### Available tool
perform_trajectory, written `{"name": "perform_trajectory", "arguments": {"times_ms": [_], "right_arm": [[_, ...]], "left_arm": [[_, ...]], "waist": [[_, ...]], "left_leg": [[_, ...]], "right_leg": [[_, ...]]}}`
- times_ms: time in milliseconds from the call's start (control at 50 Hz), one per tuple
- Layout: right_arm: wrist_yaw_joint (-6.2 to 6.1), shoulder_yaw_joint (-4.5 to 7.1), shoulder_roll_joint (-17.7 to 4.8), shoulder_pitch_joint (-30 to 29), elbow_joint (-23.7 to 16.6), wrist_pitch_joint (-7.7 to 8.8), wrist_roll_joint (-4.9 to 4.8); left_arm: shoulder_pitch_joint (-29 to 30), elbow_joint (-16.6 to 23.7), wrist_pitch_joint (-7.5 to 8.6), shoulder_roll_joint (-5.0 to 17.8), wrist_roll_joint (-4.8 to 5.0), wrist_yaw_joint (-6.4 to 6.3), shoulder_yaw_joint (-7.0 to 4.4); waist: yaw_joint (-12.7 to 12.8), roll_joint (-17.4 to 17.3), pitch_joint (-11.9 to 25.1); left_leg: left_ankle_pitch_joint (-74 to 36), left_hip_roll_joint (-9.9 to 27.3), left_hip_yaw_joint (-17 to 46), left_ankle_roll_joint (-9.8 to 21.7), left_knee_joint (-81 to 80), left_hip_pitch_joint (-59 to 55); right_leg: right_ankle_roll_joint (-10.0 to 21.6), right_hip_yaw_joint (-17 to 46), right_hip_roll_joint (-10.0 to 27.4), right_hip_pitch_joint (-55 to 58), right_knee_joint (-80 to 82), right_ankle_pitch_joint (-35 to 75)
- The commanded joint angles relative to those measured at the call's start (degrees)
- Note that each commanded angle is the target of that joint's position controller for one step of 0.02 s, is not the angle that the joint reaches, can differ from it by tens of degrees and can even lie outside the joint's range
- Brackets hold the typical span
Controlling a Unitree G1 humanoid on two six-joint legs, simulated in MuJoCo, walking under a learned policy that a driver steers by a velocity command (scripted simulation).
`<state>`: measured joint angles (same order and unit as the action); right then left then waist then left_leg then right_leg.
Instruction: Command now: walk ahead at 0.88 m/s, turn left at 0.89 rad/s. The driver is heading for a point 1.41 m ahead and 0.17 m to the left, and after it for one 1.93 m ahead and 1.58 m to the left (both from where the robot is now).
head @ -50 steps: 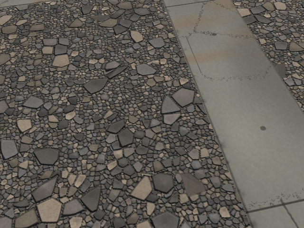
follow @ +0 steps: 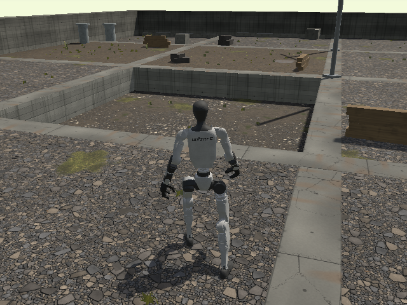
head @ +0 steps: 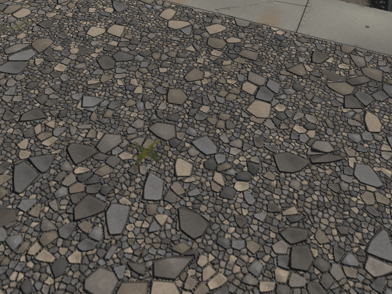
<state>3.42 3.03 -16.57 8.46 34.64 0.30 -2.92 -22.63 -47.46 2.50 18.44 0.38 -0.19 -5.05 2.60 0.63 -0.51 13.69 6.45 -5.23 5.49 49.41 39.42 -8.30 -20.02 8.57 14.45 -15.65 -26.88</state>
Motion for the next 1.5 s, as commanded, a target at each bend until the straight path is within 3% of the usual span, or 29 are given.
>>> {"name": "perform_trajectory", "arguments": {"times_ms": [20, 40, 60, 80, 180, 280, 420, 500, 520, 540, 560, 580, 620, 780, 880, 940, 960, 980, 1000, 1040, 1120, 1260, 1320, 1380, 1400, 1420, 1440, 1460, 1500], "right_arm": [[-0.99, 6.91, -14.5, 24.54, 3.36, 0.11, -1.3], [-1.7, 7.62, -19.3, 26.77, 6.46, -0.49, -1.04], [-1.24, 6.9, -21.89, 22.53, 2.68, 1.35, 0.18], [-0.31, 5.08, -14.97, 21.89, 1.34, 3.12, 0.4], [-1.03, 2.68, -8.03, 10.88, 0.16, 5.53, 2.52], [-4.23, 1.33, -4.93, 14.61, 2.98, 4.84, 1.31], [-5.03, 1.47, -5.45, 20.41, 9.8, 4.51, 1.51], [-4.67, 2.76, -10.56, 14.99, 10.03, 3.28, 5.63], [-4.7, 2.14, -9.34, 9.89, 8.26, 3.1, 6.3], [-4.07, -0.23, 0.52, 21.27, 7.15, 3.85, 5.04], [-3.19, -1.05, -3.27, 19.26, 7.2, 5.7, 2.36], [-2.53, -0.41, -6.56, 10.8, 4.98, 7.2, 0.52], [-2.21, -1.24, -5.04, -1.3, 1.42, 9.23, 3.04], [-2.18, -3.05, -0.27, -13.24, -4.69, 9.43, 4.48], [-3.03, -0.3, -4.34, -16.53, -6.79, 9.19, 1.89], [-4.09, 2.95, -9.22, 0.6, -4.68, 9.48, 1.13], [-4.95, 3.97, -12.73, 15.75, -2.75, 8.52, 1.11], [-3.42, 4.27, -17.16, 17.43, 0.22, 8.12, 2.49], [-3.23, 3.54, -10.08, 15.53, -0.67, 7.5, 2.27], [-3.66, 2.34, -5.49, 10.46, 0.88, 6.5, 2.88], [-3.17, 1.27, -1.04, 5.8, 4.97, 6.62, 3.27], [-3.94, 3.02, -10.06, 4.2, 6.96, 7.45, 2.72], [-3.94, 3.62, -14.46, 8.46, 7.91, 6.51, 3.05], [-4.17, 3.4, -16.46, 8.11, 7.7, 5.37, 2.63], [-3.93, 1.56, -11.02, 9.76, 8.47, 5.79, 3.03], [-2.75, -1.66, -2.66, 22.76, 5.92, 7.49, 2.32], [-2.43, -0.05, -11.16, 14.89, 6.78, 8.75, -0.58], [-2.79, -0.01, -11.02, 7.16, 4.16, 8.81, -2.45], [-3.69, -0.68, -7.89, 6.27, 4.95, 7.35, -0.62]], "left_arm": [[8.5, 5.85, 0.25, 12.85, 0.89, 0.19, -2.55], [7.39, 7.15, 1.46, 1.04, -1.36, -0.03, 0.95], [4.93, 13.21, 4.4, -2.15, 0.14, -0.2, 2.47], [14.74, 15.09, 6.53, 6.7, 2.19, -0.68, 1.17], [13.18, 13.8, 6.19, 4.43, -0.03, -0.13, 1.18], [25.98, 17.13, 4.97, 1.4, -1.59, 0.76, 2.12], [34.74, 20.24, 6.55, 1.96, 1.21, 2.92, 1.47], [11.65, 15.95, 4.97, 8.61, 3.21, 1.53, -1.74], [-4.62, 12.0, 3.5, 8.69, 2.64, 0.92, -1.36], [-8.11, 9.47, 4.11, 12.22, 0.8, 1.92, -1.7], [-9.08, 8.64, 4.37, 6.27, 0.69, 2.34, -1.08], [-4.53, 9.34, 4.11, 3.34, -0.44, 1.57, -0.52], [-1.74, 9.11, 4.21, 3.34, -0.88, 2.48, -0.2], [-0.85, 7.47, 3.38, 3.97, 1.83, -0.04, -0.07], [-6.27, 4.81, 2.41, 3.52, 3.23, -0.38, -0.38], [-3.3, 5.85, 1.03, 5.09, 1.39, -0.06, -0.83], [-2.55, 8.13, 0.98, 0.6, -1.06, -0.03, 0.64], [-13.67, 10.21, 1.7, -6.7, 2.89, 0.34, 3.61], [-9.64, 8.58, 1.17, -0.96, 4.66, -0.75, 3.0], [3.43, 10.44, 0.85, 2.81, 2.02, -0.9, 1.91], [8.51, 14.79, -1.22, -2.0, 2.72, 1.01, 2.37], [19.12, 18.68, -0.48, 0.58, 1.04, 3.77, 3.19], [21.21, 19.65, 0.01, 4.13, 1.49, 4.65, 1.85], [-3.22, 14.17, -1.19, 10.12, 1.77, 3.36, -2.03], [-10.59, 10.47, -2.05, 11.79, 2.3, 1.91, -2.41], [-4.11, 13.06, -0.67, 16.37, 0.48, 1.94, -1.68], [-6.2, 13.43, -0.22, 10.53, -0.02, 2.06, -1.36], [-3.95, 12.45, 0.76, 10.43, -0.43, 2.08, -0.92], [4.63, 11.36, 2.9, 6.26, -1.61, 2.36, 0.4]], "waist": [[-18.4, 4.09, 8.69], [-13.93, -14.04, 4.04], [-6.24, -25.81, 17.54], [-10.81, -11.43, 14.62], [-0.78, -2.88, 0.82], [-4.18, -2.61, -6.64], [-9.1, -7.66, -6.83], [4.96, -12.86, 8.04], [12.08, -9.38, 15.9], [2.48, 19.27, 24.02], [5.13, 22.58, 24.37], [5.41, 13.61, 13.69], [2.1, -5.38, 2.38], [-0.26, 0.28, -7.98], [1.39, 3.83, -4.56], [-9.45, 5.7, 8.54], [-14.46, -0.17, 20.13], [-6.91, -28.27, 30.76], [-9.46, -21.94, 23.01], [-9.83, -4.33, 6.5], [-3.94, -5.97, -1.88], [-3.92, 1.4, -7.86], [-2.73, -2.54, -4.98], [12.16, -5.38, 8.08], [13.02, 4.43, 9.54], [0.3, 20.34, 22.28], [7.57, 8.71, 24.94], [6.77, 3.72, 11.59], [0.05, -4.1, 1.82]], "left_leg": [[0.45, -12.42, -5.93, 6.02, -4.32, -43.96], [7.01, -4.43, 13.81, 7.58, -10.11, -52.41], [34.39, 5.83, 53.76, 19.05, -30.04, -61.34], [35.37, 8.58, 57.21, 14.44, -38.75, -59.31], [14.71, 1.24, 36.69, 12.67, -36.28, -30.36], [-8.19, -5.24, 22.55, 9.62, -37.65, -22.97], [-18.55, 0.05, 20.52, 5.77, -38.27, -36.68], [-74.04, 1.76, 14.76, 2.89, -10.05, -46.84], [-66.12, 0.97, 14.71, 2.22, 9.52, -32.54], [-1.75, -11.35, 13.91, -4.09, 37.79, -6.45], [11.11, -12.58, 16.04, -3.29, 40.5, 2.46], [7.58, -8.35, 17.89, -1.58, 39.12, 7.28], [5.48, -6.77, 15.32, 0.0, 28.25, 1.87], [-13.86, -6.45, 9.21, -7.57, -10.47, -12.86], [-21.75, -8.38, 12.05, -8.3, -21.99, -25.23], [-10.09, -5.37, 12.41, -4.23, -19.75, -43.88], [2.97, 5.17, 22.82, -1.0, -15.47, -62.0], [22.77, 21.2, 58.5, 10.27, -27.13, -76.7], [36.41, 17.79, 60.62, 8.22, -31.87, -71.08], [12.93, 12.66, 38.91, 4.0, -32.1, -54.12], [-3.49, 8.86, 20.06, 3.12, -36.49, -37.05], [-16.53, 5.03, -1.76, -0.27, -44.0, -31.32], [-52.85, 5.09, -6.04, -2.32, -36.27, -39.21], [-74.88, 7.66, -4.29, -1.58, -3.92, -31.41], [-20.58, 0.35, -3.41, -3.43, 20.83, -16.32], [19.59, -7.07, 5.96, -3.35, 40.97, 1.2], [12.83, -5.48, 13.22, -1.74, 41.14, 3.5], [9.74, -4.19, 11.55, -1.58, 38.79, 6.65], [3.05, 0.98, 12.59, -1.86, 30.93, 1.61]], "right_leg": [[10.91, 1.03, 6.5, -23.71, -33.8, 66.87], [6.86, 5.01, -0.2, -44.21, -57.63, 7.21], [6.32, 21.24, -10.93, -59.55, -74.16, -7.67], [8.72, 27.56, -7.91, -63.51, -73.77, 0.28], [9.89, 28.82, -1.75, -54.04, -57.02, 13.7], [5.1, 21.99, -5.97, -52.03, -31.27, 28.5], [8.68, 19.42, -8.61, -46.61, -9.42, 41.21], [14.18, 12.61, -13.38, -26.96, -14.71, 27.4], [16.64, 20.09, -7.13, -5.12, -21.26, 22.28], [29.49, 55.38, 5.99, 16.73, -16.32, 0.3], [30.66, 75.4, 7.91, 19.36, -1.19, -11.94], [28.13, 68.5, 6.88, 12.5, -0.34, -11.16], [25.62, 57.34, 1.22, -7.67, 2.32, 5.51], [23.4, 42.29, -7.62, -38.16, 8.24, 17.17], [18.33, 45.58, -6.21, -32.16, 2.3, 16.8], [13.88, 42.72, -7.92, -28.64, -23.76, 40.28], [13.0, 38.55, -10.64, -38.37, -43.46, 28.11], [10.86, 32.93, -14.01, -56.46, -63.34, -5.64], [11.04, 30.86, -8.09, -63.81, -68.66, -0.34], [11.02, 26.91, -4.38, -64.79, -66.47, 7.05], [11.32, 26.45, 1.74, -61.02, -60.03, 7.5], [11.45, 18.65, -0.54, -54.13, -35.53, 31.76], [14.49, 11.22, -8.05, -45.06, -28.99, 29.09], [20.78, 13.97, -12.39, -11.04, -25.88, 23.53], [22.67, 24.77, -6.24, 5.15, -24.07, 22.31], [32.63, 60.33, 10.01, 18.33, -13.92, 5.28], [30.79, 67.16, 11.28, 13.49, -2.17, -13.87], [28.2, 62.18, 11.05, 2.02, 1.91, -13.81], [24.6, 48.61, 8.25, -17.54, 2.1, -1.52]]}}
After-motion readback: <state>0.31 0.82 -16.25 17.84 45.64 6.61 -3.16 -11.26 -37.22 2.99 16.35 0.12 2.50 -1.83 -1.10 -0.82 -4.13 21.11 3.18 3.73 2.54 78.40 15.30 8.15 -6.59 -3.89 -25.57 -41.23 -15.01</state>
